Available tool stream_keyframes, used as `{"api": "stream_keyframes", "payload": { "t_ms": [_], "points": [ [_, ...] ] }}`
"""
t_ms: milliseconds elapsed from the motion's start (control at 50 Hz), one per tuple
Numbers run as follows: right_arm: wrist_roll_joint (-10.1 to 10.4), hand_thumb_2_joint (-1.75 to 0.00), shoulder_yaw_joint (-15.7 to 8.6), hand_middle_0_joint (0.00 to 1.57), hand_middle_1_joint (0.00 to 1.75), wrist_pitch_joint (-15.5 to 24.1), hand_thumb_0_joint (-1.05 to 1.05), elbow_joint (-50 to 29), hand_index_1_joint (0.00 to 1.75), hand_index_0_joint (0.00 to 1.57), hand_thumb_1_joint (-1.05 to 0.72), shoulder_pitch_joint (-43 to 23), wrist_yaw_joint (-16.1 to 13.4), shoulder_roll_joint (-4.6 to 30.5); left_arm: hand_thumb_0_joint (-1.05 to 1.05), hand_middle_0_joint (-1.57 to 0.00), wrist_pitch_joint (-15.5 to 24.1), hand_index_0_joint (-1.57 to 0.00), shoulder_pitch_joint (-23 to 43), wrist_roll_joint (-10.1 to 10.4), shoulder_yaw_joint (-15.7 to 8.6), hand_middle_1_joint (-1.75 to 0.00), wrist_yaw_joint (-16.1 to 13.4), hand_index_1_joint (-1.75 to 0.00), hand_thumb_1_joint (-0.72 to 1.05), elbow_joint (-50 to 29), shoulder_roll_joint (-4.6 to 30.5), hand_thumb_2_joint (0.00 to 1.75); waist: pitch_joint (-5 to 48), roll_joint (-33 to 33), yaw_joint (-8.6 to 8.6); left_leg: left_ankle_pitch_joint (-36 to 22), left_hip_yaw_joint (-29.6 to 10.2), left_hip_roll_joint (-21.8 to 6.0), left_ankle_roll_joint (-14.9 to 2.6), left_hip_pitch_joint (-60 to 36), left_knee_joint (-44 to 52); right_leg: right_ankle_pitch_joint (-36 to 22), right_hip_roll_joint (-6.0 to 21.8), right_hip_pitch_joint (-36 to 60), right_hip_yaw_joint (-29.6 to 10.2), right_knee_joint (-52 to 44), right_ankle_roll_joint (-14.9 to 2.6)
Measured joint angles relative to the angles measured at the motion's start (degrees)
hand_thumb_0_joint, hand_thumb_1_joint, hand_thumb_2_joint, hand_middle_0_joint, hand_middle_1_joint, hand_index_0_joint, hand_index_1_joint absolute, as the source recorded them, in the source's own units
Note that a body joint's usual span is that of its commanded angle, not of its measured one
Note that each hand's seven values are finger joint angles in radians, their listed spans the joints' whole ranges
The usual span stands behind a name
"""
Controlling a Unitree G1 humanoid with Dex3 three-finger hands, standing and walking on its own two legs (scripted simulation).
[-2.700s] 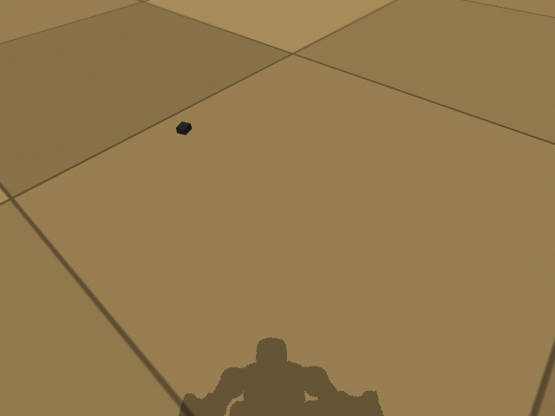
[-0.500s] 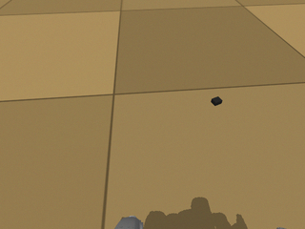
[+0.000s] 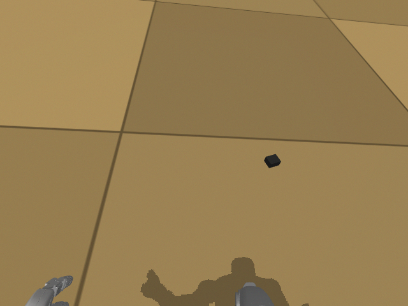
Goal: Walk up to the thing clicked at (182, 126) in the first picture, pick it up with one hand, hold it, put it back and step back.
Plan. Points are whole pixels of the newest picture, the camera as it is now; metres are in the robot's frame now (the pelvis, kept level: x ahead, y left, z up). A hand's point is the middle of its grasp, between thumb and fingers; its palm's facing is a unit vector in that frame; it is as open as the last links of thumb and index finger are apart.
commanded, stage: walk up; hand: left
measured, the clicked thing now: (272, 161) +1.04 -0.52 -0.74
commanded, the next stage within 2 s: none
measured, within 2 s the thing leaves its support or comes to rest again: neither
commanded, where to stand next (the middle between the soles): +0.78 -0.89 m, yaw +20 degrees
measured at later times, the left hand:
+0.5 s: hand (151, 305) +0.16 +0.11 -0.16, palm faces +0.17 -0.93 -0.33, open 7.4 cm
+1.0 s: hand (228, 225) +0.34 -0.07 -0.14, palm faces +0.20 -0.89 -0.41, open 7.4 cm
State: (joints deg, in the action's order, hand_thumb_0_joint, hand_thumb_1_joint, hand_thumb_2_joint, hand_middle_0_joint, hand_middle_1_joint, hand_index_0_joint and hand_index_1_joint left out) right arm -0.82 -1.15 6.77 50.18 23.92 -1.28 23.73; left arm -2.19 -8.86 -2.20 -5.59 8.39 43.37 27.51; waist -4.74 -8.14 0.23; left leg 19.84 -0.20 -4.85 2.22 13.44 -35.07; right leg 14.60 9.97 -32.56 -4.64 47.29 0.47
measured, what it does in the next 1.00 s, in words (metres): steps to the right: right foot, then left foot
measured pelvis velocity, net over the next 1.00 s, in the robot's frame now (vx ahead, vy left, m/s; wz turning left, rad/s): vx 0.32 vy -0.38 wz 0.23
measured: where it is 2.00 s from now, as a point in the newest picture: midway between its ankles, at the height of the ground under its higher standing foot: (319, 228)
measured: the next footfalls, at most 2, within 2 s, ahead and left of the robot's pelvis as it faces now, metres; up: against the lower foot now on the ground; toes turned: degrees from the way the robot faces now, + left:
right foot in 0.08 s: +0.17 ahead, -0.22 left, +0.00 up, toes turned -3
left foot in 0.48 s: +0.33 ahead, -0.07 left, +0.00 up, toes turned +15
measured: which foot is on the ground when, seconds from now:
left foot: down 0.00-0.10, up 0.12-0.46, down 0.48-0.92, up 0.94-1.00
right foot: up 0.00-0.06, down 0.08-0.48, up 0.50-0.88, down 0.90-1.00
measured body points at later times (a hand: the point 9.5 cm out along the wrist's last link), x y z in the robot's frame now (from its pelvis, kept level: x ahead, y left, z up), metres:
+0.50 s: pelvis +0.20 -0.17 -0.01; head +0.21 -0.13 +0.44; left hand +0.16 +0.16 -0.14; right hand +0.34 -0.48 -0.09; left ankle +0.29 -0.08 -0.73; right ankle +0.14 -0.22 -0.72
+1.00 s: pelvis +0.32 -0.38 -0.02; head +0.33 -0.38 +0.43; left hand +0.33 -0.02 -0.11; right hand +0.45 -0.75 -0.11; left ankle +0.29 -0.17 -0.67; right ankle +0.39 -0.50 -0.72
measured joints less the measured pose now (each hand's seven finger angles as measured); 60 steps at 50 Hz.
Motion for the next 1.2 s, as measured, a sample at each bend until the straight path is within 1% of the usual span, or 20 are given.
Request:
{"api": "stream_keyframes", "payload": {
  "t_ms": [60,80,120,140,180,220,340,460,500,520,560,620,700,800,880,940,980,1040,1120,1200],
  "points": [
    [-0.5,-0.9,-0.9,0.21,0.3,-0.5,0.01,0.8,0.3,0.21,-0.89,0.6,-0.2,2.1,0.01,-0.2,0.0,-0.2,0.4,0.0,-1.0,-0.3,0.3,-0.3,0.91,0.1,0.7,0.9,2.0,1.6,1.03,3.3,-1.8,-2.3,0.67,-0.6,-1.7,-0.7,-1.2,4.0,2.6,-5.6,-0.48],
    [-0.6,-0.9,-1.3,0.21,0.3,-0.9,0.01,1.1,0.3,0.21,-0.89,0.7,-0.4,3.0,0.01,-0.2,0.2,-0.2,0.4,-0.1,-1.3,-0.3,0.2,-0.3,0.91,0.3,0.6,0.9,2.7,2.7,0.97,5.1,-2.6,-3.5,0.25,-0.3,-3.4,-1.4,-2.3,5.3,3.6,-6.6,0.24],
    [-0.6,-0.9,-2.4,0.21,0.3,-2.0,0.01,2.2,0.3,0.21,-0.89,-0.6,-1.5,5.0,0.01,-0.2,1.2,-0.2,0.8,-0.7,-1.5,-0.3,-0.3,-0.3,0.91,0.7,-0.9,0.9,2.3,7.1,0.8,8.1,-6.0,-5.8,-3.03,3.5,-13.5,1.3,-4.8,5.7,6.9,-3.0,1.34],
    [-0.4,-0.9,-2.7,0.21,0.3,-2.7,0.01,2.8,0.3,0.21,-0.9,-1.3,-2.2,5.3,0.01,-0.2,1.8,-0.2,0.8,-0.8,-1.2,-0.3,-0.7,-0.3,0.91,0.6,-1.5,0.9,2.2,7.8,0.53,9.3,-6.8,-4.2,-3.73,6.5,-21.1,2.9,-4.7,6.1,7.9,-1.9,1.28],
    [-0.2,-0.9,-2.5,0.21,0.3,-3.4,0.01,4.0,0.3,0.2,-0.9,-2.9,-3.0,5.3,0.0,-0.2,2.2,-0.2,-0.3,-0.3,-0.5,-0.3,-1.4,-0.3,0.91,0.8,-2.8,0.9,2.4,8.1,-0.61,8.8,-4.2,-1.0,-4.58,11.7,-32.0,3.9,-4.4,8.6,8.9,-3.3,0.57],
    [0.4,-0.9,-2.2,0.21,0.3,-3.1,0.01,4.6,0.3,0.2,-0.9,-4.5,-2.7,4.8,0.0,-0.2,2.3,-0.21,-2.5,0.0,0.0,-0.3,-2.0,-0.3,0.91,1.3,-3.6,0.9,3.1,8.4,-1.79,5.8,-1.0,1.0,-4.83,15.3,-34.8,3.2,-4.9,12.0,9.9,-7.7,-0.37],
    [0.5,-0.9,-0.7,0.21,0.3,-1.2,0.01,2.6,0.3,0.2,-0.9,-6.7,-1.1,2.4,0.01,-0.2,2.2,-0.21,-7.4,-0.2,-0.3,-0.3,-3.0,-0.3,0.9,2.3,-2.4,0.9,2.4,8.2,-5.1,-0.4,2.8,2.8,-4.25,19.8,-21.3,3.4,-8.9,20.0,13.7,-15.8,-3.85],
    [0.8,-0.9,0.1,0.21,0.3,-1.0,0.0,0.6,0.3,0.2,-0.9,-6.2,-1.0,0.0,0.01,-0.2,0.5,-0.2,-10.5,-0.9,-0.2,-0.3,-3.1,-0.3,0.9,1.0,-1.0,0.9,0.6,5.0,-6.9,-10.2,7.3,4.0,-5.16,15.1,-4.5,10.3,-11.2,23.4,17.5,-12.4,-5.69],
    [0.4,-0.9,-0.2,0.21,0.3,-0.6,0.0,-0.4,0.3,0.21,-0.9,-5.5,-1.6,0.1,0.01,-0.2,0.0,-0.2,-11.6,-1.0,0.1,-0.3,-3.2,-0.3,0.9,0.7,-1.4,0.9,0.6,3.7,-6.22,-9.1,7.4,5.1,-6.93,12.3,-2.4,14.4,-10.7,21.7,17.4,-5.1,-5.4],
    [0.2,-0.9,-0.4,0.21,0.3,-0.6,0.0,-1.0,0.3,0.21,-0.9,-5.7,-2.1,0.1,0.01,-0.2,-0.4,-0.2,-11.4,-1.2,0.2,-0.3,-3.3,-0.3,0.9,0.9,-2.0,0.9,0.0,2.7,-5.59,-7.5,7.4,5.6,-7.06,12.8,-4.5,15.4,-10.5,19.3,15.2,1.2,-4.06],
    [0.5,-0.9,-0.5,0.21,0.3,-1.1,0.0,-2.2,0.3,0.21,-0.9,-6.1,-2.9,0.2,0.01,-0.2,-1.5,-0.2,-11.2,-1.4,1.0,-0.3,-3.2,-0.3,0.91,1.0,-3.2,0.9,-0.7,1.7,-4.57,-5.6,7.5,5.3,-6.56,12.5,-6.8,15.3,-11.2,13.7,10.1,13.4,-1.6],
    [1.0,-0.9,-0.5,0.21,0.3,-1.4,0.0,-2.5,0.3,0.21,-0.9,-6.4,-3.8,-0.2,0.01,-0.2,-2.4,-0.2,-10.5,-1.3,1.7,-0.3,-2.6,-0.3,0.91,1.2,-3.4,0.9,-0.8,0.4,-2.53,-5.4,6.5,4.1,-4.98,9.9,-5.4,12.0,-9.5,6.8,5.4,22.2,-0.22],
    [0.4,-0.9,-0.3,0.21,0.3,-0.9,0.0,-1.9,0.3,0.21,-0.9,-4.6,-3.3,0.0,0.01,-0.2,-2.5,-0.21,-8.2,-1.1,0.5,-0.3,-1.7,-0.3,0.9,0.1,-2.0,0.9,-0.1,-0.5,-1.32,-4.9,3.9,1.8,-3.2,8.3,-4.4,8.2,-4.8,1.3,1.1,20.3,0.44],
    [-1.0,-0.9,-0.7,0.21,0.3,-0.8,0.0,-0.6,0.3,0.21,-0.89,-3.1,-2.2,1.9,0.01,-0.2,-2.8,-0.21,-5.8,-0.7,-1.5,-0.3,-0.8,-0.3,0.91,-0.7,0.6,0.9,0.9,-0.3,-0.47,-3.0,0.8,-1.6,-1.51,8.5,-5.4,6.6,-1.0,0.8,-1.2,9.1,0.72],
    [-1.6,-0.9,-1.7,0.21,0.3,-1.5,0.0,0.1,0.3,0.21,-0.89,-2.8,-2.0,4.4,0.01,-0.2,-3.0,-0.2,-5.3,-0.8,-2.6,-0.3,-0.7,-0.3,0.91,0.0,2.3,0.9,2.5,1.2,0.57,-0.5,-1.6,-4.7,-1.17,9.6,-7.3,7.4,-1.3,3.9,1.4,2.7,0.31],
    [-1.6,-0.9,-3.0,0.21,0.3,-3.4,0.01,2.2,0.3,0.21,-0.89,-4.0,-3.0,7.2,0.01,-0.2,-1.7,-0.2,-5.2,-1.1,-2.9,-0.3,-1.4,-0.3,0.91,0.8,0.9,0.9,2.3,6.5,0.18,7.2,-6.7,-7.5,-3.94,12.3,-15.4,7.3,-5.1,5.7,5.6,3.2,1.93],
    [-1.0,-0.9,-3.7,0.21,0.3,-5.1,0.01,4.3,0.3,0.21,-0.9,-4.7,-4.4,7.1,0.01,-0.2,-0.9,-0.2,-5.8,-1.4,-1.9,-0.3,-2.0,-0.3,0.91,0.8,-0.6,0.9,2.9,7.7,-1.02,10.6,-7.2,-3.5,-4.37,16.3,-27.4,8.8,-5.5,6.5,7.1,3.7,1.24],
    [0.3,-0.9,-2.9,0.21,0.3,-5.0,0.01,6.3,0.3,0.2,-0.9,-5.9,-4.5,6.0,0.01,-0.2,-0.5,-0.2,-7.7,-0.9,-0.8,-0.3,-2.8,-0.3,0.91,1.4,-3.0,0.9,3.7,8.8,-2.84,7.4,-2.5,1.2,-4.79,19.9,-34.3,6.9,-6.4,10.7,8.7,-2.9,-0.4],
    [0.7,-0.9,-1.0,0.21,0.3,-2.7,0.01,5.5,0.3,0.2,-0.9,-6.7,-3.5,3.5,0.01,-0.2,0.1,-0.21,-10.2,-1.0,-0.4,-0.3,-3.6,-0.3,0.9,1.9,-3.2,0.9,2.7,8.4,-5.15,4.0,2.5,4.1,-4.46,20.7,-27.5,4.5,-8.8,15.4,10.1,-10.5,-3.28],
    [0.6,-0.9,0.3,0.21,0.3,-2.3,0.01,4.6,0.3,0.2,-0.9,-7.6,-2.7,1.1,0.01,-0.2,0.1,-0.21,-11.4,-1.4,-0.4,-0.3,-4.1,-0.3,0.9,1.1,-2.7,0.9,0.3,7.6,-6.54,1.1,4.4,5.3,-4.48,19.7,-17.8,4.7,-11.7,18.4,12.2,-13.5,-5.64]
  ]
}}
